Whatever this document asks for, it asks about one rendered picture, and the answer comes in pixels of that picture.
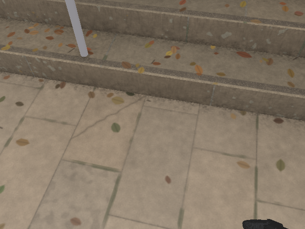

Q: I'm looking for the right robot hand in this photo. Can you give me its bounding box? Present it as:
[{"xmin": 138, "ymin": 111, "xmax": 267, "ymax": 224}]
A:
[{"xmin": 242, "ymin": 219, "xmax": 288, "ymax": 229}]

